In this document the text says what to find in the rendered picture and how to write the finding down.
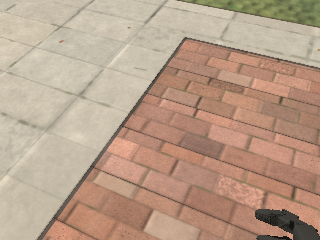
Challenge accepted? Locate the right robot hand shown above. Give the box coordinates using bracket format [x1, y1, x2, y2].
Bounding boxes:
[255, 209, 320, 240]

